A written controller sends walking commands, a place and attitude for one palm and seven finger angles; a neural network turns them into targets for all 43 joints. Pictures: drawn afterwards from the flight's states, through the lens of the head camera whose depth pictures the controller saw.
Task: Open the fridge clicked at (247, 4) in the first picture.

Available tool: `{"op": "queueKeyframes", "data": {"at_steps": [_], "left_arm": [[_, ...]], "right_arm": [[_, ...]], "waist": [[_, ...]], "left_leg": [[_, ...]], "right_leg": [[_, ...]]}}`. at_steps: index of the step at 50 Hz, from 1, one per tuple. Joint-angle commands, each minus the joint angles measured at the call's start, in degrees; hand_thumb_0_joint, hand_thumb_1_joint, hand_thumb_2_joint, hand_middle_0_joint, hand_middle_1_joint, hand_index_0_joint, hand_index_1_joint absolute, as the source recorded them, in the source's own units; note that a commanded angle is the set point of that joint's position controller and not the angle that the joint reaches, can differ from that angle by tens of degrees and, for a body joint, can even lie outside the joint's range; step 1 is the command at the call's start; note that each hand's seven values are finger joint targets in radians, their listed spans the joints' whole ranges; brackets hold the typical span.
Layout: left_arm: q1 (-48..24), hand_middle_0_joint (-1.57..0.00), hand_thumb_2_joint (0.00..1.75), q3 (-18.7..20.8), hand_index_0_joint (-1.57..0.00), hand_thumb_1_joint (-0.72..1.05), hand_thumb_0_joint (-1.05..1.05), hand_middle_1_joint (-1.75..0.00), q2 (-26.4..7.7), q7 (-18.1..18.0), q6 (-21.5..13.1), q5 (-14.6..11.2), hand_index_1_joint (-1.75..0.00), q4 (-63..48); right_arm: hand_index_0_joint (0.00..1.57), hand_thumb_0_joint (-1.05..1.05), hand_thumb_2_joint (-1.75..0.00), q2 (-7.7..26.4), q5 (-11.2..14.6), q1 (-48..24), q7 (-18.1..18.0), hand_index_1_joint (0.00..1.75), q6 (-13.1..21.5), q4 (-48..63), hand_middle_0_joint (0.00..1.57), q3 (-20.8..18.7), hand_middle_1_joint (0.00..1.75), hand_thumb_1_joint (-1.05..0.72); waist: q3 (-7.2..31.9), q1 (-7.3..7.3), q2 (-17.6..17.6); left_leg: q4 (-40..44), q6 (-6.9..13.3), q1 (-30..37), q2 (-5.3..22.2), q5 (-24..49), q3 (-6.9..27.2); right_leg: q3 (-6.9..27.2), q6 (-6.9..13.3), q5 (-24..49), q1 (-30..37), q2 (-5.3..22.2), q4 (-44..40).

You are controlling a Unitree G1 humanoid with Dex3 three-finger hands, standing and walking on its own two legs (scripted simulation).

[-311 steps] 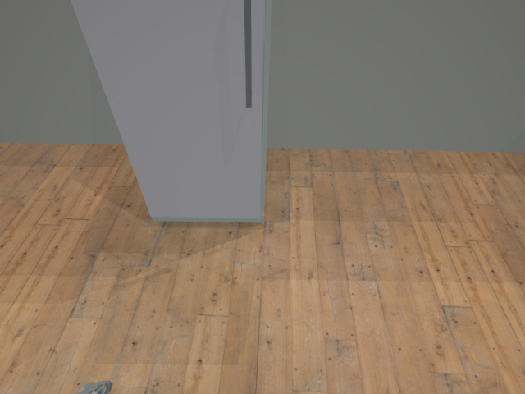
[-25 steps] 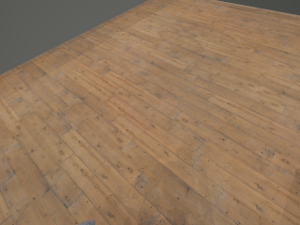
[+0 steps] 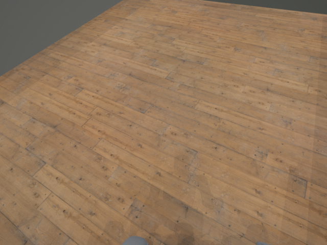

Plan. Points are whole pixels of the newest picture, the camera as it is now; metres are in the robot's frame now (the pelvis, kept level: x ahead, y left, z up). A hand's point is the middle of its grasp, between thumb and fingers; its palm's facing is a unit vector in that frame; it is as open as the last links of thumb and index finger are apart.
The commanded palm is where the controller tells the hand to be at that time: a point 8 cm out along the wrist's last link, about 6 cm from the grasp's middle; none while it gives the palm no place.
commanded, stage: turn to face it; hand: right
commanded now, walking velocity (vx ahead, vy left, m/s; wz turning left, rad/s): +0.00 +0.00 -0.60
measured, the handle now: out of the picture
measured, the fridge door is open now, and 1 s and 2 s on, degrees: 0 0 0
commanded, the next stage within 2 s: none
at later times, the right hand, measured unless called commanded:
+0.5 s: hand out of the picture +0.08 -0.14 -0.15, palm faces +0.28 +0.90 -0.34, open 7.4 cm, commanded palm none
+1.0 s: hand out of the picture -0.10 -0.05 -0.17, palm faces +0.62 +0.73 -0.29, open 7.3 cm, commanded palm none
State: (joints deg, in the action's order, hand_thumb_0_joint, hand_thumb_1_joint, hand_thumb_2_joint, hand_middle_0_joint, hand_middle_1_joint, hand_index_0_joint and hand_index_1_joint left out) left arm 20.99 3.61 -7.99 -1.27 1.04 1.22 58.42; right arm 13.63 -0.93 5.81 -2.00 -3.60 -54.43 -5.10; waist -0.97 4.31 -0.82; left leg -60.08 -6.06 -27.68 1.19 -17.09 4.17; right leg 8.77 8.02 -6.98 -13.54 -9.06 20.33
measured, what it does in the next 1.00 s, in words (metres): steps to the left, turning right: left foot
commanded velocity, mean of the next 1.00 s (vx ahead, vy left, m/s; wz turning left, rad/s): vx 0.00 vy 0.00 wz -0.60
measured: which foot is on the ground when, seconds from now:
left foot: up 0.00-0.48, down 0.50-1.00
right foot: down 0.00-0.48, up 0.50-1.00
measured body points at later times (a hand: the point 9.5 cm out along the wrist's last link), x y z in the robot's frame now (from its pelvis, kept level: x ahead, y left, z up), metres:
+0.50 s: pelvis +0.01 +0.11 -0.01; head +0.05 +0.11 +0.44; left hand +0.13 +0.36 -0.16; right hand +0.06 -0.19 -0.13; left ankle +0.04 +0.23 -0.75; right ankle +0.02 -0.02 -0.74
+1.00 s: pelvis +0.01 +0.12 -0.01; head +0.06 +0.11 +0.43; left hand +0.25 +0.27 -0.16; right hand -0.13 -0.09 -0.15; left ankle +0.04 +0.23 -0.75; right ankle -0.08 +0.02 -0.71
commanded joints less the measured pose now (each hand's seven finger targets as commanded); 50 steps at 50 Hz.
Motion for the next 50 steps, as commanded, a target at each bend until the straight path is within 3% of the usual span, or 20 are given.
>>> {"op": "queueKeyframes", "data": {"at_steps": [1, 9, 15, 19, 22, 23, 24, 25, 26, 27, 28, 29, 31, 33, 37, 41, 43, 47, 49, 50], "left_arm": [[3.57, -0.2, 0.9, 2.92, -0.2, 0.9, 0.0, -0.3, -12.63, -0.8, -0.71, -0.12, -0.3, -3.16], [2.38, -0.2, 0.9, 3.56, -0.2, 0.9, 0.0, -0.3, -14.15, -0.43, 0.05, 0.09, -0.3, -4.57], [-0.59, -0.2, 0.9, 3.87, -0.2, 0.9, 0.0, -0.3, -16.02, -0.01, 0.67, 0.26, -0.3, -6.32], [-2.75, -0.2, 0.9, 4.29, -0.2, 0.9, 0.0, -0.3, -16.98, 0.37, 1.0, 0.12, -0.3, -7.54], [-5.69, -0.2, 0.9, 4.26, -0.2, 0.9, 0.0, -0.3, -16.74, 0.8, 1.06, -0.5, -0.3, -8.6], [-4.83, -0.2, 0.9, 3.95, -0.2, 0.9, 0.0, -0.3, -15.11, 0.95, 1.13, -1.01, -0.3, -8.73], [-2.42, -0.2, 0.9, 3.36, -0.2, 0.9, 0.0, -0.3, -11.79, 0.98, 0.92, -1.38, -0.3, -9.4], [-3.45, -0.2, 0.9, 3.45, -0.2, 0.9, 0.0, -0.3, -13.9, 0.65, 0.67, -0.13, -0.3, -11.01], [-4.16, -0.2, 0.9, 3.82, -0.2, 0.9, 0.0, -0.3, -14.7, 0.81, 0.81, 0.48, -0.3, -11.03], [-4.51, -0.2, 0.9, 3.74, -0.2, 0.9, 0.0, -0.3, -13.96, 1.24, 1.22, 0.52, -0.3, -10.28], [-4.94, -0.2, 0.9, 3.63, -0.2, 0.9, 0.0, -0.3, -13.78, 1.62, 1.57, 0.19, -0.3, -9.56], [-5.21, -0.2, 0.9, 3.69, -0.2, 0.9, 0.0, -0.3, -13.99, 2.06, 1.86, 0.0, -0.3, -9.28], [-6.38, -0.2, 0.9, 3.23, -0.2, 0.9, 0.0, -0.3, -13.19, 2.62, 2.42, -0.18, -0.3, -9.39], [-8.16, -0.2, 0.9, 3.02, -0.2, 0.9, 0.0, -0.3, -13.17, 2.73, 2.89, -0.1, -0.3, -9.61], [-10.39, -0.2, 0.9, 2.67, -0.2, 0.9, 0.0, -0.3, -12.82, 2.78, 3.34, 0.01, -0.3, -9.43], [-13.31, -0.2, 0.9, 2.17, -0.2, 0.9, 0.0, -0.3, -12.2, 2.79, 3.17, -0.09, -0.3, -9.61], [-15.5, -0.2, 0.9, 1.66, -0.2, 0.9, 0.0, -0.3, -11.63, 2.79, 2.87, -0.2, -0.3, -10.15], [-18.72, -0.2, 0.9, 0.69, -0.2, 0.9, 0.0, -0.3, -10.31, 2.94, 2.11, -0.5, -0.3, -11.03], [-18.38, -0.2, 0.9, 0.4, -0.2, 0.9, 0.0, -0.3, -10.04, 2.9, 1.54, -0.72, -0.3, -11.35], [-17.07, -0.2, 0.9, 0.43, -0.2, 0.9, 0.0, -0.3, -10.15, 2.77, 1.26, -0.73, -0.3, -11.28]], "right_arm": [[0.2, 0.0, -0.9, 5.77, 0.17, -1.4, -0.33, 0.3, 1.5, 4.88, 0.2, -1.2, 0.3, -0.9], [0.2, 0.0, -0.9, 6.65, 0.38, -3.76, -0.53, 0.3, 1.81, 6.5, 0.2, -0.72, 0.3, -0.9], [0.2, 0.0, -0.9, 6.82, 0.7, -2.79, -0.63, 0.3, 2.19, 7.74, 0.2, -0.23, 0.3, -0.9], [0.2, 0.0, -0.9, 7.38, 1.0, -1.07, -0.69, 0.3, 2.62, 8.55, 0.2, 0.04, 0.3, -0.9], [0.2, 0.0, -0.9, 8.6, 1.24, 2.52, -0.76, 0.3, 3.08, 7.94, 0.2, -0.19, 0.3, -0.9], [0.2, 0.0, -0.9, 10.46, 1.09, 3.14, -0.87, 0.3, 3.53, 8.02, 0.2, -0.42, 0.3, -0.9], [0.2, 0.0, -0.9, 15.14, 0.32, 3.26, -1.21, 0.3, 4.21, 8.71, 0.2, -1.2, 0.3, -0.9], [0.2, 0.0, -0.9, 15.95, -0.08, 3.45, -1.1, 0.3, 3.8, 9.31, 0.2, -1.22, 0.3, -0.9], [0.2, 0.0, -0.9, 14.38, 0.04, 2.15, -0.92, 0.3, 3.43, 9.79, 0.2, -0.6, 0.3, -0.9], [0.2, 0.0, -0.9, 11.79, 0.2, 0.36, -0.75, 0.3, 3.69, 9.96, 0.2, -0.18, 0.3, -0.9], [0.2, 0.0, -0.9, 10.73, 0.35, 0.03, -0.43, 0.3, 4.01, 9.56, 0.2, 0.09, 0.3, -0.9], [0.2, 0.0, -0.9, 9.16, 0.49, -0.63, -0.28, 0.3, 4.03, 9.69, 0.2, 0.62, 0.3, -0.9], [0.2, 0.0, -0.9, 8.48, 0.34, 1.99, 0.08, 0.3, 4.6, 9.11, 0.2, 1.19, 0.3, -0.9], [0.2, 0.0, -0.9, 8.62, 0.23, 5.51, 0.01, 0.3, 4.66, 8.48, 0.2, 1.16, 0.3, -0.9], [0.2, 0.0, -0.9, 8.7, 0.12, 9.94, 0.0, 0.3, 4.64, 7.54, 0.2, 1.1, 0.3, -0.9], [0.2, 0.0, -0.9, 8.46, -0.26, 12.4, -0.16, 0.3, 4.5, 7.12, 0.2, 0.87, 0.3, -0.9], [0.2, 0.0, -0.9, 8.54, -0.44, 13.54, -0.33, 0.3, 4.35, 6.85, 0.2, 0.61, 0.3, -0.9], [0.2, 0.0, -0.9, 9.64, -0.73, 14.79, -0.32, 0.3, 3.75, 6.08, 0.2, 0.14, 0.3, -0.9], [0.2, 0.0, -0.9, 10.43, -0.8, 14.57, -0.2, 0.3, 3.51, 5.71, 0.2, -0.21, 0.3, -0.9], [0.2, 0.0, -0.9, 10.88, -0.77, 14.16, -0.18, 0.3, 3.49, 5.63, 0.2, -0.49, 0.3, -0.9]], "waist": [[3.24, -1.17, 6.7], [3.12, -0.23, 5.86], [3.45, -0.98, 8.08], [4.18, -1.69, 9.54], [4.79, -3.87, 8.75], [5.4, -4.22, 3.85], [7.24, -3.89, -11.14], [5.99, -3.58, -10.72], [4.24, -2.67, -5.85], [3.14, -1.64, -4.61], [1.93, -1.49, -6.84], [-0.18, -0.88, -5.91], [-2.0, -1.65, -6.65], [-2.6, -3.15, -9.13], [-2.8, -4.3, -10.18], [-1.68, -5.35, -11.27], [-0.92, -6.07, -11.26], [0.68, -7.48, -12.2], [2.04, -7.66, -13.1], [3.07, -6.98, -13.07]], "left_leg": [[0.87, 0.23, -8.2, 0.08, -1.39, 2.02], [5.93, 1.05, -5.71, -1.08, -3.92, 2.11], [12.18, 1.91, 0.3, -2.8, -5.39, 1.94], [19.88, 2.7, 7.4, -4.44, -5.37, 1.49], [34.2, 3.3, 20.46, -3.29, 2.98, 0.99], [40.49, 4.23, 29.88, 2.37, 5.54, 5.57], [46.54, 8.99, 37.28, 17.94, 2.05, 23.0], [47.13, 14.55, 29.17, 27.34, 6.36, 29.16], [45.49, 16.0, 23.7, 25.32, 8.09, 22.07], [44.07, 14.96, 22.55, 20.42, 12.38, 16.07], [43.07, 14.07, 20.66, 18.08, 16.28, 12.21], [42.28, 12.93, 18.24, 16.15, 19.68, 7.53], [40.74, 11.32, 18.0, 14.23, 27.32, 1.15], [40.59, 11.05, 19.03, 14.56, 28.94, -0.1], [39.76, 10.16, 22.05, 14.88, 32.54, -3.05], [38.57, 11.33, 25.54, 16.25, 36.31, -5.02], [37.7, 12.55, 27.44, 17.37, 38.07, -5.62], [35.22, 13.06, 28.3, 18.62, 40.09, -7.78], [33.19, 12.74, 28.32, 19.41, 41.53, -8.83], [31.27, 12.32, 27.96, 19.8, 42.33, -9.51]], "right_leg": [[21.73, -6.47, 10.22, 12.78, 17.61, -4.04], [26.18, -2.9, 9.54, 11.41, 16.9, -2.91], [28.25, -0.61, 11.58, 7.92, 15.86, -1.41], [28.36, -0.93, 14.42, 5.25, 14.48, 0.39], [24.96, -3.45, 7.46, -2.9, 11.64, 3.26], [21.63, -5.43, -3.38, -11.39, 10.45, 7.47], [10.23, -9.63, -19.39, -21.61, 4.48, 20.7], [2.02, -11.8, -26.11, -22.61, 1.68, 33.26], [1.63, -11.4, -24.15, -20.34, 4.01, 40.16], [0.03, -11.55, -20.64, -20.37, 5.37, 43.53], [-1.7, -11.96, -18.86, -19.97, 6.89, 46.34], [-2.5, -12.22, -16.08, -19.36, 8.12, 48.12], [-4.77, -13.12, -12.9, -19.71, 8.43, 50.27], [-5.71, -13.78, -12.01, -20.59, 9.07, 50.85], [-6.61, -14.43, -11.46, -21.95, 9.84, 50.21], [-8.19, -14.27, -13.75, -21.72, 10.56, 46.01], [-9.37, -13.84, -15.65, -20.9, 10.84, 41.63], [-12.84, -12.39, -17.72, -15.04, 10.6, 28.8], [-14.31, -11.16, -18.0, -10.77, 10.14, 22.16], [-14.95, -10.55, -16.75, -8.09, 9.87, 18.11]]}}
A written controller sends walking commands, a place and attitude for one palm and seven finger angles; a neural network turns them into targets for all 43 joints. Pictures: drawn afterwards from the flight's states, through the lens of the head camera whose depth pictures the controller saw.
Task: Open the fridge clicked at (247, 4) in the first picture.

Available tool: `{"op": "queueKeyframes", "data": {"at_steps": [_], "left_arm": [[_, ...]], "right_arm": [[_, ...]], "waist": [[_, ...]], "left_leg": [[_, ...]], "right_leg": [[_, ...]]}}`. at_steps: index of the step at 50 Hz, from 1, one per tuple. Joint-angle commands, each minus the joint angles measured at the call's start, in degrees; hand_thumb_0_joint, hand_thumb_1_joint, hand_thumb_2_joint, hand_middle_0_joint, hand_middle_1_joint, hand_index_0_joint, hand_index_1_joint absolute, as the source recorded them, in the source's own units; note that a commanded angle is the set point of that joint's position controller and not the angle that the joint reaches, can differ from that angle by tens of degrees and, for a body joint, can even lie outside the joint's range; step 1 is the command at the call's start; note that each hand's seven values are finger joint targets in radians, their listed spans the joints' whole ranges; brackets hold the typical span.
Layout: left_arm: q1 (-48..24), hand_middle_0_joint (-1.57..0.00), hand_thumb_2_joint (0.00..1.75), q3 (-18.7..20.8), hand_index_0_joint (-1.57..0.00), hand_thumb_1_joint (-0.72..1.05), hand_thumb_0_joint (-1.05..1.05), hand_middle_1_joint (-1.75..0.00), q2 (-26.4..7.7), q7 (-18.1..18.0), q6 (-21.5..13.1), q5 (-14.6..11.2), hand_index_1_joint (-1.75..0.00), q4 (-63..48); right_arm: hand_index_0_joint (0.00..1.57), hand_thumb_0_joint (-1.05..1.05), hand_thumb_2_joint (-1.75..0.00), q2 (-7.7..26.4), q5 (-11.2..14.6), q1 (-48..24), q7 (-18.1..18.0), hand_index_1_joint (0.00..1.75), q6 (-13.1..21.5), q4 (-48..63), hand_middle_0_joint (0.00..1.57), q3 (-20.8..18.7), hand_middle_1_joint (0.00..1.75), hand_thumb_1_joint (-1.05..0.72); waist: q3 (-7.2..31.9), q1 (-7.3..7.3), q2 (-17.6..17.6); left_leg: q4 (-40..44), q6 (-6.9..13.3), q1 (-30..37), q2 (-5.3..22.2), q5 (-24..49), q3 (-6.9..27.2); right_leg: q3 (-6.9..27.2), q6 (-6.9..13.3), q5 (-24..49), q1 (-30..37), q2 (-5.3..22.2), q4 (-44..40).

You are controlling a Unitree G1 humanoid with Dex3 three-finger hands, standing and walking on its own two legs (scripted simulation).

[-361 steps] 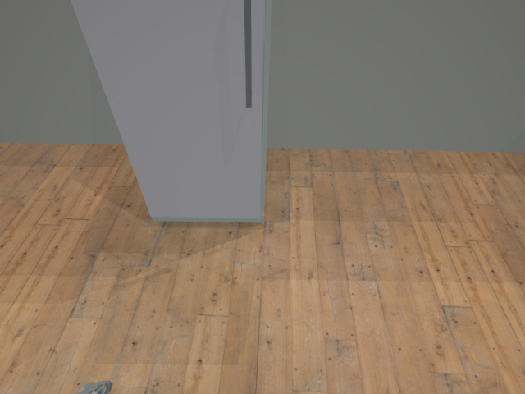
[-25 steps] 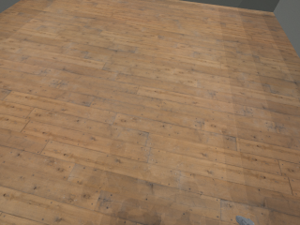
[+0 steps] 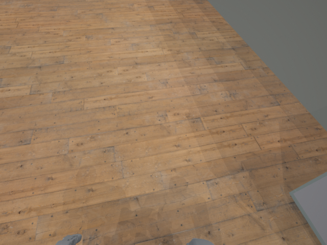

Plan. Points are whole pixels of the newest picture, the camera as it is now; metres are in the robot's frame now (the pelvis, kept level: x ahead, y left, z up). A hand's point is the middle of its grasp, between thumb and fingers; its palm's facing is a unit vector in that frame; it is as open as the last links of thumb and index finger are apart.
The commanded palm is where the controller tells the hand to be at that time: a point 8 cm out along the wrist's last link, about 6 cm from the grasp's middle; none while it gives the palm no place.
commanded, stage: turn to face it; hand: right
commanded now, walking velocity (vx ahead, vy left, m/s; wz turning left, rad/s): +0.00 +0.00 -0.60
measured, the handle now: out of the picture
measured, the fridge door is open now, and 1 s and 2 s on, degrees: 0 0 0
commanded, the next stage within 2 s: take the last steps up to it in 1.98 s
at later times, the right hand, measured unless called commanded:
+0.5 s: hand out of the picture +0.07 -0.28 -0.15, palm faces +0.29 +0.93 -0.22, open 7.4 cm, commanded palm none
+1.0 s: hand out of the picture -0.04 -0.20 -0.13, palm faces +0.54 +0.79 -0.29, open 7.4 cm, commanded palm none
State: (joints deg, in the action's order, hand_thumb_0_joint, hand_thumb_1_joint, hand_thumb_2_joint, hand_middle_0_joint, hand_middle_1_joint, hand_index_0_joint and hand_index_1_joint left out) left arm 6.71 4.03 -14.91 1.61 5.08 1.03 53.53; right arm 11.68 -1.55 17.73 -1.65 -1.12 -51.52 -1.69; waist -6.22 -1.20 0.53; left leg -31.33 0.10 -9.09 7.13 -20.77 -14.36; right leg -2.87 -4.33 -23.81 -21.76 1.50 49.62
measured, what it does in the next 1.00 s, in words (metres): steps on the spot, turning right: right foot, then left foot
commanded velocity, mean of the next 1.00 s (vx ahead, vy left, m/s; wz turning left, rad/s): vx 0.00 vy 0.00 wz -0.60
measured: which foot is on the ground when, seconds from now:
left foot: down 0.00-0.08, up 0.10-0.74, down 0.76-1.00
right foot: up 0.00-0.06, down 0.08-0.76, up 0.78-1.00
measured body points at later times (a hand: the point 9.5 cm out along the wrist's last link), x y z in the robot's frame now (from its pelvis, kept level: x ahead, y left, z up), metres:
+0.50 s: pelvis +0.00 -0.05 +0.01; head +0.01 -0.09 +0.46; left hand +0.11 +0.19 -0.11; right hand +0.05 -0.33 -0.13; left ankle +0.05 +0.14 -0.65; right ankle -0.01 -0.11 -0.73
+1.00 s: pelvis -0.01 +0.02 +0.01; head +0.01 +0.04 +0.45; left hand +0.16 +0.24 -0.15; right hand -0.06 -0.24 -0.11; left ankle +0.04 +0.12 -0.73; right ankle -0.10 -0.11 -0.64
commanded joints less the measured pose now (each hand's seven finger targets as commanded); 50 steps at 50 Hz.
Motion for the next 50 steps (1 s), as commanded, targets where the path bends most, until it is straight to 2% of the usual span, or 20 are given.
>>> {"op": "queueKeyframes", "data": {"at_steps": [1, 2, 3, 4, 5, 8, 11, 17, 22, 28, 32, 34, 36, 37, 38, 39, 40, 41, 43, 50], "left_arm": [[-0.24, -0.2, 0.9, 0.24, -0.2, 0.9, 0.0, -0.3, -3.94, -0.24, -3.05, -0.43, -0.3, -5.94], [4.28, -0.2, 0.9, 0.72, -0.2, 0.9, 0.0, -0.3, -5.78, -0.28, -3.55, -0.11, -0.3, -4.88], [8.72, -0.2, 0.9, 2.18, -0.2, 0.9, 0.0, -0.3, -11.38, -0.51, -4.17, 0.31, -0.3, -4.07], [12.25, -0.2, 0.9, 3.44, -0.2, 0.9, 0.0, -0.3, -16.81, -0.87, -4.21, -0.41, -0.3, -3.49], [13.05, -0.2, 0.9, 3.08, -0.2, 0.9, 0.0, -0.3, -15.85, -1.05, -3.61, -0.75, -0.3, -2.32], [4.16, -0.2, 0.9, 1.57, -0.2, 0.9, 0.0, -0.3, -10.55, -2.23, -4.03, -0.12, -0.3, -4.62], [3.2, -0.2, 0.9, 1.17, -0.2, 0.9, 0.0, -0.3, -9.54, -2.19, -4.78, -0.34, -0.3, -4.93], [6.79, -0.2, 0.9, 1.72, -0.2, 0.9, 0.0, -0.3, -9.28, -2.12, -4.88, -0.43, -0.3, -4.28], [9.31, -0.2, 0.9, 2.17, -0.2, 0.9, 0.0, -0.3, -9.06, -2.24, -4.7, -0.06, -0.3, -3.99], [12.07, -0.2, 0.9, 2.64, -0.2, 0.9, 0.0, -0.3, -9.29, -2.55, -4.32, 0.39, -0.3, -3.19], [11.72, -0.2, 0.9, 2.92, -0.2, 0.9, 0.0, -0.3, -9.52, -2.54, -3.76, 0.47, -0.3, -3.11], [10.54, -0.2, 0.9, 3.18, -0.2, 0.9, 0.0, -0.3, -9.21, -2.31, -3.57, 0.31, -0.3, -3.25], [9.82, -0.2, 0.9, 3.03, -0.2, 0.9, 0.0, -0.3, -8.01, -2.01, -3.42, -0.3, -0.3, -3.45], [11.1, -0.2, 0.9, 2.71, -0.2, 0.9, 0.0, -0.3, -4.96, -1.65, -3.35, -0.88, -0.3, -3.53], [12.02, -0.2, 0.9, 2.33, -0.2, 0.9, 0.0, -0.3, -2.61, -1.83, -3.47, -0.73, -0.3, -4.87], [10.92, -0.2, 0.9, 3.24, -0.2, 0.9, 0.0, -0.3, -5.89, -1.94, -3.04, 0.09, -0.3, -4.72], [11.54, -0.2, 0.9, 3.34, -0.2, 0.9, 0.0, -0.3, -5.67, -1.51, -2.31, 0.42, -0.3, -4.11], [12.28, -0.2, 0.9, 3.27, -0.2, 0.9, 0.0, -0.3, -4.99, -1.12, -1.67, 0.45, -0.3, -3.05], [11.69, -0.2, 0.9, 3.19, -0.2, 0.9, 0.0, -0.3, -4.87, -0.26, -1.12, 0.45, -0.3, -2.2], [4.39, -0.2, 0.9, 2.53, -0.2, 0.9, 0.0, -0.3, -4.5, 0.3, -0.8, 0.21, -0.3, -3.94]], "right_arm": [[0.2, 0.0, -0.9, 13.31, 0.09, 1.2, -0.37, 0.3, 1.0, 2.71, 0.2, -4.05, 0.3, -0.9], [0.2, 0.0, -0.9, 13.36, 0.61, 0.19, -0.21, 0.3, 0.93, 2.83, 0.2, -4.18, 0.3, -0.9], [0.2, 0.0, -0.9, 11.21, 1.18, 0.22, 0.23, 0.3, 0.83, 4.21, 0.2, -3.86, 0.3, -0.9], [0.2, 0.0, -0.9, 7.73, 1.29, -2.43, 0.44, 0.3, 0.71, 6.67, 0.2, -2.47, 0.3, -0.9], [0.2, 0.0, -0.9, 9.56, 0.86, -3.9, -0.01, 0.3, -0.24, 7.26, 0.2, -2.68, 0.3, -0.9], [0.2, 0.0, -0.9, 9.67, 0.66, -6.72, 0.16, 0.3, -0.87, 4.83, 0.2, -3.4, 0.3, -0.9], [0.2, 0.0, -0.9, 9.26, 0.48, -3.9, 0.67, 0.3, -0.86, 3.25, 0.2, -3.58, 0.3, -0.9], [0.2, 0.0, -0.9, 9.3, 0.48, -6.74, 0.23, 0.3, -1.04, 4.14, 0.2, -3.62, 0.3, -0.9], [0.2, 0.0, -0.9, 9.09, 0.71, -11.99, 0.09, 0.3, -0.87, 5.98, 0.2, -3.43, 0.3, -0.9], [0.2, 0.0, -0.9, 7.68, 1.28, -16.18, -0.1, 0.3, -0.45, 8.05, 0.2, -2.88, 0.3, -0.9], [0.2, 0.0, -0.9, 7.05, 1.78, -14.16, -0.36, 0.3, -0.11, 7.97, 0.2, -2.55, 0.3, -0.9], [0.2, 0.0, -0.9, 7.59, 1.96, -11.5, -0.56, 0.3, 0.15, 7.46, 0.2, -2.65, 0.3, -0.9], [0.2, 0.0, -0.9, 8.84, 2.11, -7.71, -0.89, 0.3, 0.74, 6.4, 0.2, -3.04, 0.3, -0.9], [0.2, 0.0, -0.9, 12.2, 1.63, -6.46, -1.2, 0.3, 1.25, 6.11, 0.2, -3.61, 0.3, -0.9], [0.2, 0.0, -0.9, 15.91, 0.72, -6.88, -1.56, 0.3, 1.37, 6.77, 0.2, -4.25, 0.3, -0.9], [0.2, 0.0, -0.9, 15.14, 0.84, -7.57, -1.54, 0.3, 0.89, 7.29, 0.2, -3.87, 0.3, -0.9], [0.2, 0.0, -0.9, 12.65, 0.91, -11.16, -1.52, 0.3, 0.86, 8.07, 0.2, -3.28, 0.3, -0.9], [0.2, 0.0, -0.9, 11.44, 1.08, -13.6, -1.27, 0.3, 1.0, 8.17, 0.2, -3.25, 0.3, -0.9], [0.2, 0.0, -0.9, 9.15, 1.1, -13.96, -0.66, 0.3, 1.28, 7.86, 0.2, -2.19, 0.3, -0.9], [0.2, 0.0, -0.9, 10.87, 0.27, -5.78, -0.64, 0.3, 1.45, 5.1, 0.2, -2.94, 0.3, -0.9]], "waist": [[9.78, 0.13, -13.27], [12.05, 2.85, -10.38], [16.07, 5.21, 3.24], [16.83, 6.51, 17.23], [16.8, 6.18, 10.97], [6.94, 3.45, 8.33], [6.77, 1.44, 6.41], [7.46, 2.0, 7.55], [6.35, 3.2, 7.17], [8.2, 4.44, 7.0], [10.42, 3.83, 8.16], [11.11, 2.72, 8.62], [12.1, 0.82, 6.47], [12.92, 0.59, -3.38], [11.79, 0.4, -16.28], [10.35, 0.87, -10.53], [6.91, 3.02, -7.26], [5.38, 4.06, -9.88], [1.23, 4.58, -9.93], [0.66, 0.96, -11.62]], "left_leg": [[-1.0, 4.75, 8.32, 13.39, 45.51, 6.84], [-9.19, 2.27, 4.06, 12.49, 41.11, 4.47], [-21.96, -1.69, -9.82, 7.2, 20.85, 2.55], [-33.57, -5.12, -23.88, 0.08, -17.08, 5.78], [-36.56, -4.64, -24.76, 1.27, -17.68, 11.44], [-37.98, -5.28, -24.3, 1.46, -6.78, 14.01], [-37.82, -6.12, -22.99, 0.13, -0.53, 13.51], [-35.54, -7.29, -23.81, -0.96, 2.89, 15.19], [-30.73, -7.23, -24.12, -1.68, 1.23, 16.5], [-20.74, -5.99, -20.87, -4.37, -3.95, 17.42], [-11.25, -4.5, -12.64, -7.29, -4.37, 17.13], [-3.84, -3.81, -7.1, -8.24, -1.08, 16.61], [10.07, -3.18, 5.11, -6.26, 8.8, 17.11], [15.3, -0.78, 15.15, 3.2, 8.97, 24.84], [16.42, 5.49, 17.25, 18.66, 12.52, 39.71], [16.49, 9.47, 5.99, 22.38, 15.49, 37.28], [17.02, 9.38, 0.62, 17.87, 12.45, 30.85], [17.35, 7.84, -2.36, 14.26, 9.44, 28.16], [16.22, 5.55, -5.86, 9.46, 12.17, 19.72], [15.06, 6.43, -1.5, 11.53, 13.05, 15.73]], "right_leg": [[-4.03, 2.34, 4.27, 4.35, -1.41, -16.74], [-2.76, 3.35, 12.99, 12.83, -0.63, -25.09], [9.43, 7.71, 29.91, 26.43, 9.22, -27.77], [25.62, 14.6, 59.61, 31.84, 22.19, -26.2], [21.19, 17.85, 59.96, 29.68, 23.64, -24.69], [16.81, 14.17, 46.66, 17.18, 15.01, -28.02], [13.5, 10.86, 46.97, 16.57, 10.81, -29.0], [17.3, 10.39, 41.61, 17.42, 9.41, -30.11], [23.97, 12.91, 33.7, 16.26, 9.72, -30.85], [31.68, 15.32, 35.19, 16.96, 9.91, -28.87], [34.27, 14.3, 37.87, 14.51, 7.93, -27.55], [33.94, 12.78, 37.9, 12.15, 6.16, -26.23], [31.36, 9.08, 27.77, 4.51, 3.21, -23.4], [25.47, 5.51, 11.5, -5.61, -0.43, -16.94], [12.8, 1.34, -7.24, -16.29, -8.11, -3.17], [11.52, 1.4, -9.18, -11.97, -6.36, 7.75], [11.41, 1.43, -5.05, -10.97, -4.97, 14.1], [10.06, 1.04, -2.83, -10.44, -3.52, 17.21], [7.19, 0.23, 2.91, -10.54, -2.21, 21.79], [3.67, -1.26, 2.56, -10.67, 0.34, 14.58]]}}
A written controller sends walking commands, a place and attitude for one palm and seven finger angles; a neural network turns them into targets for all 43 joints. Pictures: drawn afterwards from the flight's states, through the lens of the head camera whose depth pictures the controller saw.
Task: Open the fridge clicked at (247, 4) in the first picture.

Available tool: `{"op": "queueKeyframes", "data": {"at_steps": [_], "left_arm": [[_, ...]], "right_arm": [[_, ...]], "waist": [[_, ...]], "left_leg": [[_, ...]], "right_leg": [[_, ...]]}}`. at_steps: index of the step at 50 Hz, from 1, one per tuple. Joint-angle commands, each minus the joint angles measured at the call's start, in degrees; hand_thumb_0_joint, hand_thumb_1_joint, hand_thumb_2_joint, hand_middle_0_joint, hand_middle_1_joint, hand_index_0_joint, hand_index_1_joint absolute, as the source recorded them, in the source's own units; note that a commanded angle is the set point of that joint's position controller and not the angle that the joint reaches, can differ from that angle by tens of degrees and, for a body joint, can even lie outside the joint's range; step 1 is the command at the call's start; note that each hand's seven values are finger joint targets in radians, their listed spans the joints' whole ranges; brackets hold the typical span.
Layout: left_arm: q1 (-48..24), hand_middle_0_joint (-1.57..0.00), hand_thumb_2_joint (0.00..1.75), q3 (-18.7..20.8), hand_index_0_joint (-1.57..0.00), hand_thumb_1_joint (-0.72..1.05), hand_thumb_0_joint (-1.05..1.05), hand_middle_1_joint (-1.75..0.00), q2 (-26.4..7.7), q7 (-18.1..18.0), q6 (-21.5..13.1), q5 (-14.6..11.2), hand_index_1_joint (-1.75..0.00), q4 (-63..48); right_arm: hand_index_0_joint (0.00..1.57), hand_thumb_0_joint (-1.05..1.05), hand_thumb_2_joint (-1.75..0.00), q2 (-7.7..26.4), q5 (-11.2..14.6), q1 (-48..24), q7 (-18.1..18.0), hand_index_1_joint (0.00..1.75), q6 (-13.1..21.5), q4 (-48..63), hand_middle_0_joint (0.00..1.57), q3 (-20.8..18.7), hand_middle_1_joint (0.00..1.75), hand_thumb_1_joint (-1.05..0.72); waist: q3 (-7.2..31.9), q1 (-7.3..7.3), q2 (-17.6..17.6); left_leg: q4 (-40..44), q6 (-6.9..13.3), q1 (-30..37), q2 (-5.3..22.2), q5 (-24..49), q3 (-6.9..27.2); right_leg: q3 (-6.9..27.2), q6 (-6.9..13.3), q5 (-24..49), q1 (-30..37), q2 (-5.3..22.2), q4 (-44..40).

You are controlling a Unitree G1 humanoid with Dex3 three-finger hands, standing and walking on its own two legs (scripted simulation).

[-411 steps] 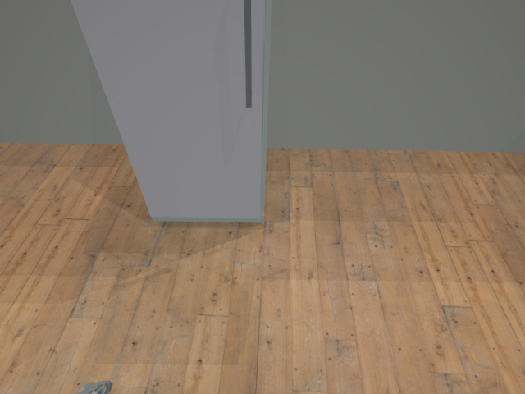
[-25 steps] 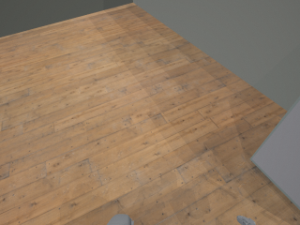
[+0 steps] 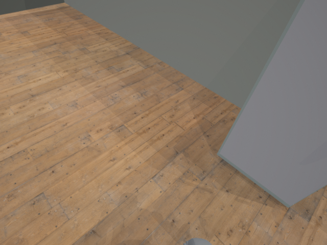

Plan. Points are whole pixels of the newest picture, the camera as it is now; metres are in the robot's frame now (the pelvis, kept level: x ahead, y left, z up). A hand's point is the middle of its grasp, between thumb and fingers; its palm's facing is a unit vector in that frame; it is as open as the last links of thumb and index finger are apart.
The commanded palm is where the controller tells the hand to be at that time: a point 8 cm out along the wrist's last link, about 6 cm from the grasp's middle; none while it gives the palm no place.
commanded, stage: turn to face it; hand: right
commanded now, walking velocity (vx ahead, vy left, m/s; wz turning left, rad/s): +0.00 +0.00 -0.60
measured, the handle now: out of the picture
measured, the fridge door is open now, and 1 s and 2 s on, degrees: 0 0 0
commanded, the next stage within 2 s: take the last steps up to it in 0.98 s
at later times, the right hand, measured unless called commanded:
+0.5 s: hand out of the picture -0.01 -0.31 -0.17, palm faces +0.33 +0.91 -0.25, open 7.4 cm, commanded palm none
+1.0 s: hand out of the picture -0.04 -0.23 -0.14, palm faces +0.51 +0.81 -0.29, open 7.4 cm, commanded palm none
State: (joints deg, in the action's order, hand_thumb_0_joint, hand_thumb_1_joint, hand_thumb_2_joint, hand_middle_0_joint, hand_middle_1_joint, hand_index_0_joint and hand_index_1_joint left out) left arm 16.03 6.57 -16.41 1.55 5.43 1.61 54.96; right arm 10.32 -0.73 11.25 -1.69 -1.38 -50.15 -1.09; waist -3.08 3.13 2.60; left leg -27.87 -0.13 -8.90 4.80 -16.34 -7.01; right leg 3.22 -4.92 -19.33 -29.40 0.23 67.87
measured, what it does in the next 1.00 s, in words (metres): steps on the spot, turning right: right foot, then left foot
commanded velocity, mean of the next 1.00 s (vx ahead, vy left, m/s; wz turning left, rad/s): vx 0.00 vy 0.00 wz -0.48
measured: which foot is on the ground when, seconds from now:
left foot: down 0.00-0.22, up 0.24-0.82, down 0.84-1.00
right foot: up 0.00-0.20, down 0.22-0.84, up 0.86-1.00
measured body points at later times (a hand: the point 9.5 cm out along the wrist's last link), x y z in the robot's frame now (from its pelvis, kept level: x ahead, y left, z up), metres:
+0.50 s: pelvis -0.02 -0.08 +0.00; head +0.00 -0.12 +0.45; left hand +0.15 +0.14 -0.12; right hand -0.03 -0.36 -0.15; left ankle +0.02 +0.10 -0.65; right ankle -0.03 -0.15 -0.74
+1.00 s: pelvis -0.03 -0.01 +0.00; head -0.01 +0.02 +0.45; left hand +0.12 +0.21 -0.16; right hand -0.07 -0.27 -0.12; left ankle +0.03 +0.08 -0.74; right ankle -0.10 -0.13 -0.66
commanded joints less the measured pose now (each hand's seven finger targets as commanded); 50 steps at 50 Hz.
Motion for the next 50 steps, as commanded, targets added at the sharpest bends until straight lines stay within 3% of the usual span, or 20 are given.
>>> {"op": "queueKeyframes", "data": {"at_steps": [1, 6, 9, 10, 11, 12, 13, 16, 18, 21, 31, 35, 39, 40, 41, 42, 43, 44, 46, 50], "left_arm": [[-5.99, -0.2, 0.9, -0.21, -0.2, 0.9, 0.0, -0.3, -2.69, 0.39, -1.25, -0.49, -0.3, -5.79], [-9.73, -0.2, 0.9, -1.4, -0.2, 0.9, 0.0, -0.3, -1.74, 0.29, -2.56, -1.17, -0.3, -7.27], [-3.87, -0.2, 0.9, -1.19, -0.2, 0.9, 0.0, -0.3, -3.58, 0.04, -3.6, -1.18, -0.3, -6.14], [-0.32, -0.2, 0.9, -0.36, -0.2, 0.9, 0.0, -0.3, -7.22, 0.01, -4.26, -0.95, -0.3, -5.21], [2.75, -0.2, 0.9, 1.46, -0.2, 0.9, 0.0, -0.3, -14.38, -0.39, -4.77, -0.68, -0.3, -5.14], [6.38, -0.2, 0.9, 1.61, -0.2, 0.9, 0.0, -0.3, -16.17, -0.87, -4.33, -1.04, -0.3, -3.57], [4.72, -0.2, 0.9, 1.09, -0.2, 0.9, 0.0, -0.3, -14.17, -1.45, -4.39, -0.74, -0.3, -3.41], [-4.44, -0.2, 0.9, -0.8, -0.2, 0.9, 0.0, -0.3, -9.1, -2.25, -4.58, -0.39, -0.3, -6.08], [-5.35, -0.2, 0.9, -1.22, -0.2, 0.9, 0.0, -0.3, -8.47, -2.25, -4.94, -0.59, -0.3, -6.48], [-3.58, -0.2, 0.9, -1.09, -0.2, 0.9, 0.0, -0.3, -8.22, -2.28, -5.11, -0.73, -0.3, -6.35], [0.39, -0.2, 0.9, -0.32, -0.2, 0.9, 0.0, -0.3, -7.64, -2.19, -4.37, -0.11, -0.3, -5.58], [-0.08, -0.2, 0.9, -0.17, -0.2, 0.9, 0.0, -0.3, -7.51, -2.17, -3.93, 0.07, -0.3, -5.4], [-1.9, -0.2, 0.9, -0.13, -0.2, 0.9, 0.0, -0.3, -6.25, -1.92, -3.65, -0.37, -0.3, -5.58], [-1.79, -0.2, 0.9, -0.35, -0.2, 0.9, 0.0, -0.3, -4.93, -1.74, -3.69, -0.71, -0.3, -5.49], [0.11, -0.2, 0.9, -0.8, -0.2, 0.9, 0.0, -0.3, -1.4, -1.44, -3.77, -1.32, -0.3, -5.62], [-0.45, -0.2, 0.9, -0.73, -0.2, 0.9, 0.0, -0.3, -1.0, -1.71, -3.68, -0.95, -0.3, -6.88], [-1.01, -0.2, 0.9, 0.09, -0.2, 0.9, 0.0, -0.3, -3.08, -1.71, -3.13, -0.32, -0.3, -6.48], [0.03, -0.2, 0.9, 0.1, -0.2, 0.9, 0.0, -0.3, -2.86, -1.41, -2.41, -0.22, -0.3, -5.78], [1.26, -0.2, 0.9, 0.03, -0.2, 0.9, 0.0, -0.3, -2.61, -0.83, -1.7, -0.11, -0.3, -3.18], [1.04, -0.2, 0.9, -0.54, -0.2, 0.9, 0.0, -0.3, -1.11, -0.68, -1.66, -0.27, -0.3, -2.18]], "right_arm": [[0.2, 0.0, -0.9, 12.83, -0.71, 1.3, -0.53, 0.3, 1.65, 3.48, 0.2, -3.71, 0.3, -0.9], [0.2, 0.0, -0.9, 15.59, -1.15, 5.02, -0.16, 0.3, 1.12, 2.1, 0.2, -4.65, 0.3, -0.9], [0.2, 0.0, -0.9, 15.55, -0.52, 3.46, 0.07, 0.3, 0.66, 1.79, 0.2, -4.91, 0.3, -0.9], [0.2, 0.0, -0.9, 13.91, 0.0, 4.14, 0.17, 0.3, 0.23, 2.34, 0.2, -4.65, 0.3, -0.9], [0.2, 0.0, -0.9, 9.42, 0.41, 3.45, 0.58, 0.3, 0.01, 4.73, 0.2, -3.7, 0.3, -0.9], [0.2, 0.0, -0.9, 9.83, -0.12, 0.23, 0.21, 0.3, -0.63, 5.69, 0.2, -3.11, 0.3, -0.9], [0.2, 0.0, -0.9, 9.89, -0.27, -0.9, 0.11, 0.3, -1.01, 5.23, 0.2, -3.21, 0.3, -0.9], [0.2, 0.0, -0.9, 10.73, -0.14, -1.33, 0.69, 0.3, -0.71, 2.95, 0.2, -3.94, 0.3, -0.9], [0.2, 0.0, -0.9, 10.79, -0.14, 0.57, 0.94, 0.3, -0.56, 2.06, 0.2, -3.92, 0.3, -0.9], [0.2, 0.0, -0.9, 10.91, -0.22, 0.34, 0.77, 0.3, -0.5, 1.98, 0.2, -3.93, 0.3, -0.9], [0.2, 0.0, -0.9, 9.67, 0.25, -7.09, -0.05, 0.3, -0.38, 5.08, 0.2, -3.56, 0.3, -0.9], [0.2, 0.0, -0.9, 8.44, 0.57, -5.77, -0.24, 0.3, -0.1, 5.31, 0.2, -3.08, 0.3, -0.9], [0.2, 0.0, -0.9, 8.9, 0.87, 0.0, -0.58, 0.3, 0.71, 3.95, 0.2, -3.23, 0.3, -0.9], [0.2, 0.0, -0.9, 10.09, 0.74, 2.18, -0.76, 0.3, 1.23, 3.4, 0.2, -3.6, 0.3, -0.9], [0.2, 0.0, -0.9, 14.2, -0.02, 2.97, -1.14, 0.3, 1.89, 3.29, 0.2, -4.3, 0.3, -0.9], [0.2, 0.0, -0.9, 16.92, -0.5, 2.29, -1.15, 0.3, 1.75, 4.08, 0.2, -4.66, 0.3, -0.9], [0.2, 0.0, -0.9, 15.95, -0.25, 0.74, -1.16, 0.3, 1.24, 4.77, 0.2, -4.34, 0.3, -0.9], [0.2, 0.0, -0.9, 13.43, -0.15, -3.09, -1.34, 0.3, 1.32, 5.28, 0.2, -4.31, 0.3, -0.9], [0.2, 0.0, -0.9, 11.2, -0.1, -6.07, -0.77, 0.3, 1.44, 5.15, 0.2, -3.48, 0.3, -0.9], [0.2, 0.0, -0.9, 10.12, -0.37, -2.09, -0.49, 0.3, 1.86, 3.09, 0.2, -3.19, 0.3, -0.9]], "waist": [[-1.88, -3.64, -13.93], [1.83, -5.92, -17.32], [6.42, -2.43, -12.68], [9.51, -0.38, -3.47], [10.36, 1.4, 16.19], [12.42, 2.87, 12.82], [10.28, 2.09, 10.02], [3.82, -1.19, 9.06], [4.12, -2.26, 7.17], [5.7, -1.86, 4.34], [3.41, -0.16, 4.65], [5.09, -0.89, 5.43], [6.65, -3.56, 5.48], [7.58, -4.55, 2.06], [8.55, -4.54, -10.28], [6.08, -4.75, -18.34], [4.21, -4.06, -11.89], [2.62, -1.99, -11.01], [-0.97, -0.56, -11.46], [-1.87, -1.65, -13.27]], "left_leg": [[10.78, 6.9, -0.54, 14.15, 10.61, 7.38], [4.06, 7.29, 3.01, 16.0, 25.74, 4.26], [-5.92, 2.75, 1.61, 14.73, 24.87, -0.91], [-16.37, -0.45, -6.54, 12.24, 16.01, -3.1], [-29.77, -5.51, -24.78, 3.48, -19.42, -3.53], [-36.08, -4.84, -25.32, 2.84, -23.31, 3.27], [-38.75, -4.54, -25.79, 4.0, -19.79, 4.97], [-40.71, -4.89, -24.37, 3.22, -8.81, 6.92], [-39.84, -5.34, -23.23, 2.12, -6.08, 6.48], [-38.02, -5.98, -23.1, 1.34, -4.33, 7.15], [-27.55, -5.71, -20.91, -0.78, -8.13, 9.15], [-18.95, -4.43, -13.95, -3.13, -9.24, 8.65], [-1.1, -3.25, 0.11, -4.65, -0.14, 7.91], [6.62, -2.77, 7.07, -2.27, 4.5, 9.38], [12.45, 0.53, 14.82, 9.72, 1.57, 20.59], [13.92, 6.88, 9.03, 21.73, 5.93, 32.09], [13.89, 9.73, -0.5, 22.2, 4.66, 28.87], [14.69, 9.18, -3.77, 18.8, 1.77, 24.23], [13.67, 7.01, -8.37, 12.69, 1.0, 17.24], [13.07, 5.6, -7.15, 10.35, 2.8, 11.07]], "right_leg": [[-3.18, -0.66, -3.28, -2.34, 1.56, -7.0], [-7.73, 0.59, -6.97, 5.46, 0.46, -23.11], [-8.12, 1.8, 4.35, 16.36, -0.02, -39.65], [-2.46, 3.35, 14.96, 27.01, 4.31, -45.58], [19.5, 10.04, 39.85, 34.99, 21.23, -46.84], [20.5, 14.92, 49.12, 33.62, 24.48, -44.8], [16.58, 15.23, 45.38, 30.99, 22.41, -45.35], [11.32, 12.73, 34.03, 22.27, 14.16, -47.04], [10.04, 12.12, 34.68, 22.74, 11.86, -47.34], [12.06, 12.57, 33.49, 24.9, 11.44, -47.89], [23.53, 15.37, 24.72, 22.09, 11.6, -49.03], [25.58, 15.38, 25.54, 19.52, 10.38, -47.83], [24.33, 12.17, 23.35, 12.11, 6.55, -43.9], [21.71, 9.62, 16.79, 7.55, 4.15, -41.08], [13.48, 5.65, 1.95, -1.71, -1.27, -31.42], [4.04, 2.71, -12.37, -6.0, -7.21, -18.4], [5.44, 3.11, -12.49, -2.66, -4.53, -9.1], [5.45, 3.15, -9.29, -2.07, -3.38, -4.83], [2.63, 2.54, -3.62, -0.37, -1.55, 0.99], [0.04, 1.33, 0.19, 0.25, -0.77, -0.34]]}}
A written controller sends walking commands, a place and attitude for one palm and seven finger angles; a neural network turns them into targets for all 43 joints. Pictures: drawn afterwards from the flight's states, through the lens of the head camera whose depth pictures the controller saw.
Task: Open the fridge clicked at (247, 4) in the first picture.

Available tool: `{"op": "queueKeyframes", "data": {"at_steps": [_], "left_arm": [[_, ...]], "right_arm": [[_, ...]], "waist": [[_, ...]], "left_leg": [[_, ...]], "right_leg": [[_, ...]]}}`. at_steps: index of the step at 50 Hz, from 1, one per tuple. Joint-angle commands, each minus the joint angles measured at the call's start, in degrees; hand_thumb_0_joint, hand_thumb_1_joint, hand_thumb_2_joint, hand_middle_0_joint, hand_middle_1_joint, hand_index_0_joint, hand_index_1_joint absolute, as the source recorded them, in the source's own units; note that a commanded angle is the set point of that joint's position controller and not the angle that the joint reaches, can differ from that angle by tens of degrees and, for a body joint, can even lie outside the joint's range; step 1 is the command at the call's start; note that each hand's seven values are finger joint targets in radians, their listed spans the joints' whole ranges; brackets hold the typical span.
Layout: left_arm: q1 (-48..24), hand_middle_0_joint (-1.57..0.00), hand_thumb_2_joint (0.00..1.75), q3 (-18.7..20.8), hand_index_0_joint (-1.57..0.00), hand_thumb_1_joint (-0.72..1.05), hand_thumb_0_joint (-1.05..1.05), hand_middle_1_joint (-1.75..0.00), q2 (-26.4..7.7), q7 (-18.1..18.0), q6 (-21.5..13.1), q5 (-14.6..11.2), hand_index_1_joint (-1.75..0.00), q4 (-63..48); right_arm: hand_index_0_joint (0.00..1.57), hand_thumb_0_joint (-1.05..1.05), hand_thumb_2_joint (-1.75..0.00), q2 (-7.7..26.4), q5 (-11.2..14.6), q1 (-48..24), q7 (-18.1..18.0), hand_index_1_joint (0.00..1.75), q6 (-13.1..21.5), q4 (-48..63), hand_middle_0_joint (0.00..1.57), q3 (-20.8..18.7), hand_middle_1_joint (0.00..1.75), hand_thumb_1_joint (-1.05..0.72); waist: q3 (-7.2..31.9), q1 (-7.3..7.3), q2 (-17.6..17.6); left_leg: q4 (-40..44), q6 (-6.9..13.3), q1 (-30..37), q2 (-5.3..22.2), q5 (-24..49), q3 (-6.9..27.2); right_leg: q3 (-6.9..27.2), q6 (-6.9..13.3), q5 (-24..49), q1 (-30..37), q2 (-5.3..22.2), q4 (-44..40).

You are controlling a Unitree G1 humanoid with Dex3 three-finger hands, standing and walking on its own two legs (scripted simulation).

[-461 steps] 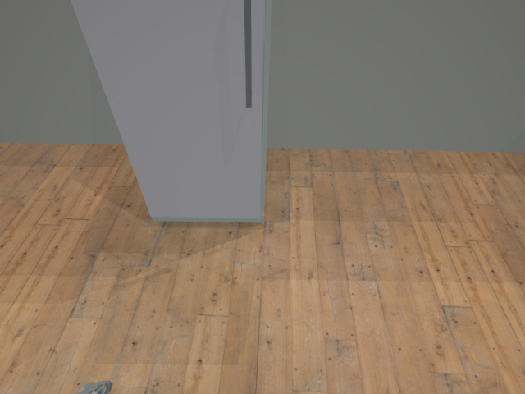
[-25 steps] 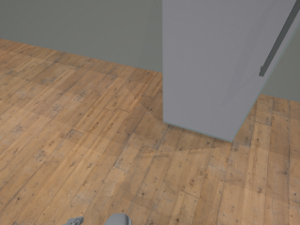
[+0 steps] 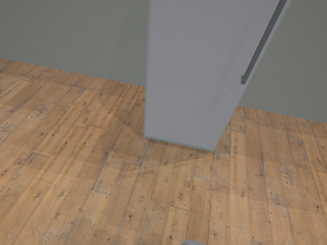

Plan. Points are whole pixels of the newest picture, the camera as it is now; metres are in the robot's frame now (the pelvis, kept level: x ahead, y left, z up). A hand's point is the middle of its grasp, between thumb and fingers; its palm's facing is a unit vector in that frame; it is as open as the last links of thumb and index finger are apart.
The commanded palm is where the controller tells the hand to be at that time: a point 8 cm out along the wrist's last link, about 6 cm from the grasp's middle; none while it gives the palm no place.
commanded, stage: take the last steps up to it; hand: right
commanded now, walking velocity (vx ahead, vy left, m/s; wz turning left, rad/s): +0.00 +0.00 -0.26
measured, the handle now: (264, 34) +0.87 -0.30 +0.17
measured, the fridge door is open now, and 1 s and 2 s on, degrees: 0 0 0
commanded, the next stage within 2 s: come to a stop and stand still in 1.50 s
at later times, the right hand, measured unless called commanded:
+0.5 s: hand out of the picture +0.00 -0.27 -0.18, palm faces +0.17 +0.97 -0.19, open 7.4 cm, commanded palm none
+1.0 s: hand (239, 224) +0.25 -0.23 -0.17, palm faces +0.17 +0.96 -0.22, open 7.1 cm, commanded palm none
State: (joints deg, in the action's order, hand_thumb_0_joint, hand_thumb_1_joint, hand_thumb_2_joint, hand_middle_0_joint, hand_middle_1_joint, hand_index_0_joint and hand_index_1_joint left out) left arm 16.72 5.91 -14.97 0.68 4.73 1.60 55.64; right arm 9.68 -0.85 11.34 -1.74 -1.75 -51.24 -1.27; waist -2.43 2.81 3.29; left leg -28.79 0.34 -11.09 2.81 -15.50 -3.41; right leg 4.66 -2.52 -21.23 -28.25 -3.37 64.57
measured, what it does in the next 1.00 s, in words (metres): walks ahead: right foot, then left foot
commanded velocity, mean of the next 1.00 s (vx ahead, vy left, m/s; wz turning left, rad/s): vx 0.28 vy -0.02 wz -0.05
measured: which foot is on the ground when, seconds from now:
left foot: down 0.00-0.28, up 0.30-0.78, down 0.80-1.00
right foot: up 0.00-0.24, down 0.26-0.80, up 0.82-1.00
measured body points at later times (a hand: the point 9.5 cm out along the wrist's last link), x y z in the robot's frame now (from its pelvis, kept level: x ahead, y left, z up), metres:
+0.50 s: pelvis +0.03 -0.07 +0.00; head +0.02 -0.09 +0.45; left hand +0.07 +0.16 -0.14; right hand -0.01 -0.32 -0.16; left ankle +0.07 +0.07 -0.65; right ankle -0.05 -0.15 -0.74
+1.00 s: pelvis +0.20 -0.03 -0.01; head +0.20 -0.02 +0.44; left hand +0.19 +0.20 -0.17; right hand +0.24 -0.28 -0.15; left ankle +0.26 +0.04 -0.74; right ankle +0.16 -0.17 -0.66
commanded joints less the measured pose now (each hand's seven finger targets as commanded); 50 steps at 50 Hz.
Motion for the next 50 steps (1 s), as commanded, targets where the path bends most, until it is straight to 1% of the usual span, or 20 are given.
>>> {"op": "queueKeyframes", "data": {"at_steps": [1, 8, 11, 12, 14, 15, 18, 22, 30, 34, 36, 38, 39, 40, 41, 42, 43, 46, 48, 50], "left_arm": [[-0.98, -0.2, 0.9, 0.05, -0.2, 0.9, 0.0, -0.3, -2.7, 0.16, -1.01, -0.3, -0.3, -3.13], [-6.97, -0.2, 0.9, -1.8, -0.2, 0.9, 0.0, -0.3, -0.78, 0.23, -2.95, -0.7, -0.3, -3.83], [-1.98, -0.2, 0.9, -2.24, -0.2, 0.9, 0.0, -0.3, -0.43, 0.18, -4.36, -0.72, -0.3, -2.01], [2.02, -0.2, 0.9, -2.1, -0.2, 0.9, 0.0, -0.3, -1.76, -0.05, -5.17, -0.84, -0.3, -0.6], [9.35, -0.2, 0.9, -0.22, -0.2, 0.9, 0.0, -0.3, -10.76, -0.87, -5.58, -0.37, -0.3, 1.0], [9.64, -0.2, 0.9, -0.39, -0.2, 0.9, 0.0, -0.3, -10.48, -1.18, -5.26, -0.11, -0.3, 1.39], [4.57, -0.2, 0.9, -2.92, -0.2, 0.9, 0.0, -0.3, -3.58, -2.19, -6.48, -0.3, -0.3, 1.35], [7.02, -0.2, 0.9, -3.33, -0.2, 0.9, 0.0, -0.3, -2.66, -2.51, -8.12, -0.93, -0.3, 3.07], [12.78, -0.2, 0.9, -3.02, -0.2, 0.9, 0.0, -0.3, -1.08, -3.1, -8.93, -0.69, -0.3, 6.67], [13.87, -0.2, 0.9, -2.8, -0.2, 0.9, 0.0, -0.3, -1.48, -3.17, -8.84, -0.2, -0.3, 8.19], [12.31, -0.2, 0.9, -2.77, -0.2, 0.9, 0.0, -0.3, -2.42, -3.18, -8.81, -0.26, -0.3, 8.51], [11.4, -0.2, 0.9, -2.46, -0.2, 0.9, 0.0, -0.3, -3.19, -2.96, -8.78, -0.72, -0.3, 8.64], [12.17, -0.2, 0.9, -2.49, -0.2, 0.9, 0.0, -0.3, -1.84, -2.35, -8.88, -1.19, -0.3, 8.25], [15.34, -0.2, 0.9, -2.84, -0.2, 0.9, 0.0, -0.3, 1.83, -2.01, -9.0, -1.7, -0.3, 7.04], [12.36, -0.2, 0.9, -2.65, -0.2, 0.9, 0.0, -0.3, 0.8, -1.96, -8.25, -1.89, -0.3, 5.96], [10.23, -0.2, 0.9, -2.25, -0.2, 0.9, 0.0, -0.3, 1.37, -1.61, -7.88, -1.71, -0.3, 5.97], [7.62, -0.2, 0.9, -2.34, -0.2, 0.9, 0.0, -0.3, 2.54, -1.2, -7.61, -1.11, -0.3, 5.29], [9.89, -0.2, 0.9, -2.47, -0.2, 0.9, 0.0, -0.3, 5.05, -0.73, -5.44, -0.01, -0.3, 6.23], [11.88, -0.2, 0.9, -2.62, -0.2, 0.9, 0.0, -0.3, 5.58, -0.6, -4.75, 0.17, -0.3, 6.46], [9.91, -0.2, 0.9, -2.45, -0.2, 0.9, 0.0, -0.3, 6.01, -0.21, -4.73, 0.2, -0.3, 5.35]], "right_arm": [[0.2, 0.0, -0.9, 10.91, -0.34, -0.56, -0.46, 0.3, 2.16, 3.57, 0.2, -3.06, 0.3, -0.9], [0.2, 0.0, -0.9, 14.0, -1.11, 8.52, 0.13, 0.3, 2.57, -1.47, 0.2, -4.24, 0.3, -0.9], [0.2, 0.0, -0.9, 13.67, -0.83, 7.4, 0.57, 0.3, 2.51, -2.68, 0.2, -4.14, 0.3, -0.9], [0.2, 0.0, -0.9, 12.31, -0.29, 6.05, 0.69, 0.3, 2.28, -2.67, 0.2, -3.81, 0.3, -0.9], [0.2, 0.0, -0.9, 5.69, -0.23, 2.73, 1.29, 0.3, 2.07, 0.4, 0.2, -1.99, 0.3, -0.9], [0.2, 0.0, -0.9, 6.68, -0.5, -0.32, 1.3, 0.3, 2.16, 0.92, 0.2, -2.03, 0.3, -0.9], [0.2, 0.0, -0.9, 6.45, -0.73, -0.41, 2.16, 0.3, 2.31, -2.7, 0.2, -2.06, 0.3, -0.9], [0.2, 0.0, -0.9, 5.71, -0.51, 3.45, 2.48, 0.3, 2.31, -5.5, 0.2, -1.54, 0.3, -0.9], [0.2, 0.0, -0.9, 4.27, -0.13, -5.4, 2.77, 0.3, 2.19, -2.08, 0.2, -1.61, 0.3, -0.9], [0.2, 0.0, -0.9, 3.33, 0.18, -8.75, 2.97, 0.3, 3.0, -0.79, 0.2, -1.54, 0.3, -0.9], [0.2, 0.0, -0.9, 3.58, 0.22, -3.94, 2.82, 0.3, 3.37, -1.91, 0.2, -1.95, 0.3, -0.9], [0.2, 0.0, -0.9, 5.54, -0.2, 9.1, 2.53, 0.3, 4.29, -6.13, 0.2, -2.72, 0.3, -0.9], [0.2, 0.0, -0.9, 9.92, -0.7, 17.21, 1.97, 0.3, 5.27, -8.37, 0.2, -3.86, 0.3, -0.9], [0.2, 0.0, -0.9, 14.85, -0.63, 22.23, 1.26, 0.3, 5.52, -9.64, 0.2, -5.11, 0.3, -0.9], [0.2, 0.0, -0.9, 16.07, 0.58, 20.01, 1.07, 0.3, 5.17, -9.14, 0.2, -5.23, 0.3, -0.9], [0.2, 0.0, -0.9, 13.74, 0.62, 12.96, 0.99, 0.3, 4.83, -7.62, 0.2, -4.8, 0.3, -0.9], [0.2, 0.0, -0.9, 11.18, 0.43, 7.86, 0.8, 0.3, 4.92, -6.03, 0.2, -4.1, 0.3, -0.9], [0.2, 0.0, -0.9, 5.43, -0.13, 1.79, 0.47, 0.3, 5.35, -5.16, 0.2, -2.3, 0.3, -0.9], [0.2, 0.0, -0.9, 5.28, -0.33, 2.06, 0.59, 0.3, 5.64, -5.69, 0.2, -2.24, 0.3, -0.9], [0.2, 0.0, -0.9, 5.05, -0.48, 4.02, 0.71, 0.3, 6.0, -6.31, 0.2, -2.58, 0.3, -0.9]], "waist": [[-2.62, -2.22, -14.47], [1.89, -6.66, -15.61], [3.06, -3.95, -13.97], [4.78, -1.66, -8.99], [3.31, 1.67, 16.91], [0.08, 2.57, 12.13], [-7.98, -0.18, 7.2], [-5.57, -1.98, 3.81], [-8.11, -0.64, 1.76], [-7.55, 0.06, 2.31], [-6.4, -2.73, 3.09], [0.05, -8.37, -0.02], [5.69, -11.44, -7.64], [11.95, -10.93, -19.94], [9.34, -9.92, -15.46], [2.93, -7.65, -9.29], [-1.13, -6.23, -7.6], [-3.73, -1.1, -7.02], [-2.02, 0.17, -8.65], [-1.67, -0.48, -9.1]], "left_leg": [[13.97, 5.6, -4.23, 12.87, 1.62, 7.95], [11.24, 7.51, 5.43, 16.04, 6.54, 10.6], [7.72, 4.58, -0.59, 13.53, -1.74, 7.2], [2.03, 2.21, -5.9, 10.97, -4.82, 3.71], [-22.89, -2.82, -27.54, 0.71, -18.69, -5.14], [-28.04, -1.75, -29.34, 2.3, -17.91, -1.04], [-34.05, -1.58, -27.96, 4.12, -7.02, 1.15], [-35.94, -3.05, -27.24, 3.54, -1.22, -0.05], [-25.97, -2.96, -31.83, 4.31, 2.85, -0.1], [-14.15, -0.62, -24.12, 2.61, 1.46, -1.97], [-10.46, 0.96, -13.7, 0.17, 0.58, -3.31], [-4.37, 1.9, 3.35, -2.5, 6.26, -4.97], [-1.15, 4.55, 17.0, 4.62, 6.37, 3.92], [6.79, 10.8, 24.4, 21.4, 10.43, 30.05], [13.8, 13.6, 17.88, 24.69, 0.99, 35.56], [17.82, 12.92, 9.15, 23.14, -15.83, 32.36], [19.27, 11.02, 0.6, 21.07, -20.21, 29.86], [20.41, 7.27, -13.33, 15.41, -12.61, 13.95], [20.65, 6.63, -13.27, 13.09, -8.01, 7.85], [20.77, 7.06, -12.14, 11.79, -5.19, 5.92]], "right_leg": [[-1.86, -1.22, 1.25, -0.59, 3.15, 0.81], [-7.07, -0.39, -6.21, 5.68, 3.68, -23.23], [-9.92, 0.95, -0.2, 17.94, 2.36, -37.36], [-8.1, 1.55, 3.65, 26.42, 3.5, -44.85], [17.4, 9.47, 1.28, 36.09, 24.1, -52.27], [17.77, 12.76, 0.82, 32.01, 25.99, -52.88], [10.17, 11.5, 9.83, 24.4, 19.8, -54.05], [2.73, 11.04, 29.12, 28.42, 16.86, -52.56], [2.1, 12.42, 32.68, 32.01, 18.58, -52.93], [0.32, 11.69, 38.27, 31.49, 18.7, -49.78], [-1.37, 11.27, 47.67, 27.17, 18.45, -44.93], [-4.51, 8.66, 49.81, 23.06, 14.81, -30.7], [-5.99, 6.46, 35.81, 13.32, 11.08, -16.22], [-7.95, 4.02, -5.93, 1.42, 1.09, 2.41], [-2.44, 5.39, -11.25, -1.17, 3.19, 12.05], [-2.35, 5.69, -6.16, -2.73, 6.18, 14.74], [-2.42, 5.45, -1.95, -3.75, 7.93, 13.98], [-3.46, 3.57, 3.51, 2.74, 10.25, 7.49], [-5.32, 2.39, 4.99, 3.8, 10.21, 1.55], [-6.71, 1.76, 6.97, 3.54, 10.43, -4.3]]}}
